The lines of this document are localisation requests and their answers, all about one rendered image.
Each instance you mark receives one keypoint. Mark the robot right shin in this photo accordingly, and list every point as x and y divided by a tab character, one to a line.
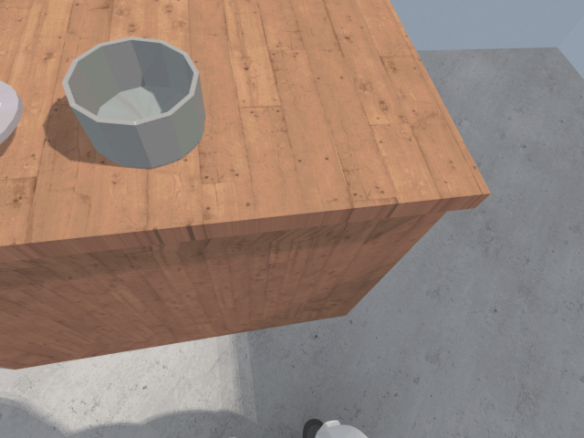
326	425

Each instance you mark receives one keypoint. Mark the robot right foot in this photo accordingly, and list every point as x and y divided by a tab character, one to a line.
311	428

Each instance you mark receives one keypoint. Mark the pot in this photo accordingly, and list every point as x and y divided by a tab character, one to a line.
139	100

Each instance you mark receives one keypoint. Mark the lid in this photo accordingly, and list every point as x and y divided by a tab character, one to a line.
11	108

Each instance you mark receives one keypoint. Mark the table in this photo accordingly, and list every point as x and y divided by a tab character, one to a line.
327	154

